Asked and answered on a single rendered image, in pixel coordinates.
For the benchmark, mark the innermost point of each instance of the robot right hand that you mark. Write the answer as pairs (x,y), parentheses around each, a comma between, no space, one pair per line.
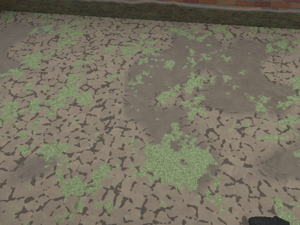
(267,221)

